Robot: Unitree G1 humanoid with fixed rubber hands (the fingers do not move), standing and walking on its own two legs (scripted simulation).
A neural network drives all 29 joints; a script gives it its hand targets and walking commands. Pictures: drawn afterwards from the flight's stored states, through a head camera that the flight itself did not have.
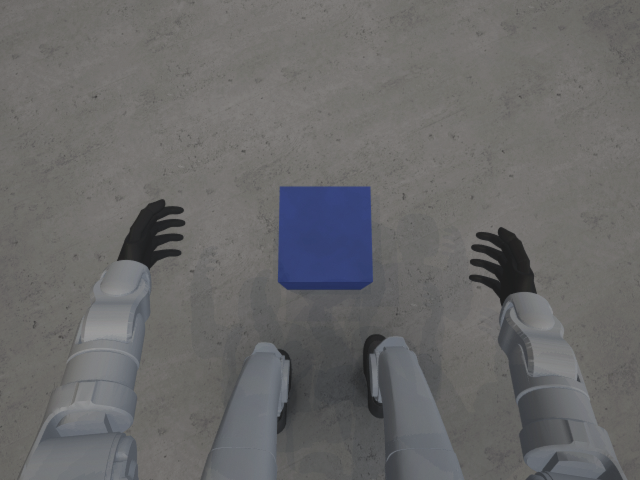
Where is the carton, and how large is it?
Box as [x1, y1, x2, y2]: [278, 187, 372, 289]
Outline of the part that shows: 280,187 278,281 287,289 360,289 371,282 372,264 369,187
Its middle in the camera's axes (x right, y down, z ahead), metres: +0.01 +0.01 +0.96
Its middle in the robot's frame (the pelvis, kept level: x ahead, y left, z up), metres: +0.46 +0.00 -0.56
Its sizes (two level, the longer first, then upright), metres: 0.210 0.200 0.250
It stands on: the floor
